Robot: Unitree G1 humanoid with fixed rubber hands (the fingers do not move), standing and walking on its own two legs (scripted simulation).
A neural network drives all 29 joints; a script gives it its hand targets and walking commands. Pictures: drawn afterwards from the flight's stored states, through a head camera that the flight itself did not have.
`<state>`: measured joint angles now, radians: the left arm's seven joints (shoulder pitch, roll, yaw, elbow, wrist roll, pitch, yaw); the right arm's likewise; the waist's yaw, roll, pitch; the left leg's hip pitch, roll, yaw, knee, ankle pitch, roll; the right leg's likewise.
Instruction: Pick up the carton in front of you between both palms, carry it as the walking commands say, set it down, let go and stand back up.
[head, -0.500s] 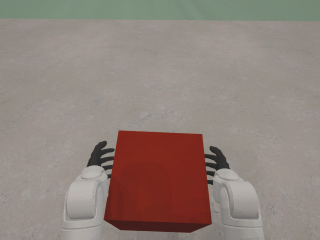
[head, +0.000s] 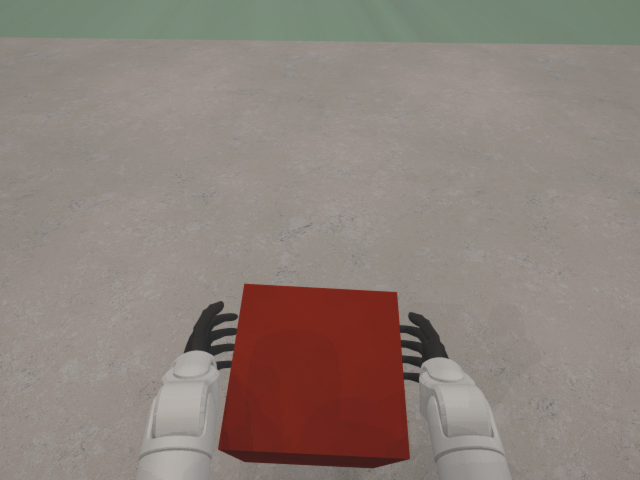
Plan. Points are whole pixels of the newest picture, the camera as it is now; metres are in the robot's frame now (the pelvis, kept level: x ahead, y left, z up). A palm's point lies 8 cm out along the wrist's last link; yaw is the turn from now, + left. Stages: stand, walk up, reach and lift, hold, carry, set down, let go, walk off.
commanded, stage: carry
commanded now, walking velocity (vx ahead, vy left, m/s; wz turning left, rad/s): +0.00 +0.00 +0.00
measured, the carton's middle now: (314, 384) +0.31 +0.01 -0.08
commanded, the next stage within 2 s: hold in 1.14 s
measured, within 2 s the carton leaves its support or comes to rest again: neither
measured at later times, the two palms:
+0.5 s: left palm (194, 376) +0.26 +0.15 +0.04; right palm (443, 386) +0.25 -0.15 +0.03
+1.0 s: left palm (186, 382) +0.25 +0.16 +0.04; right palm (437, 389) +0.25 -0.14 +0.03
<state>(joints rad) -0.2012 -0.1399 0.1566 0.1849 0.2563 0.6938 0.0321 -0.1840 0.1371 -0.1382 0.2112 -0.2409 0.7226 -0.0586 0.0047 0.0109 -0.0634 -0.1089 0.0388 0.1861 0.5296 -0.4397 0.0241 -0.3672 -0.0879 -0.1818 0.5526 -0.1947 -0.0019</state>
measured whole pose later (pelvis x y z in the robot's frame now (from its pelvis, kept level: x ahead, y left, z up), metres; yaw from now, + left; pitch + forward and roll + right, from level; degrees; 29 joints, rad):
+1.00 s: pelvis -0.04 +0.01 +0.00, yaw +0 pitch +0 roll +0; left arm -0.22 -0.14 0.17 0.17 0.25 0.72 0.03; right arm -0.20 0.14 -0.14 0.18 -0.24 0.76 -0.06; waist 0.00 0.01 -0.07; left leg -0.17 0.03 0.20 0.57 -0.41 0.04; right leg -0.39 -0.10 -0.17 0.51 -0.11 0.00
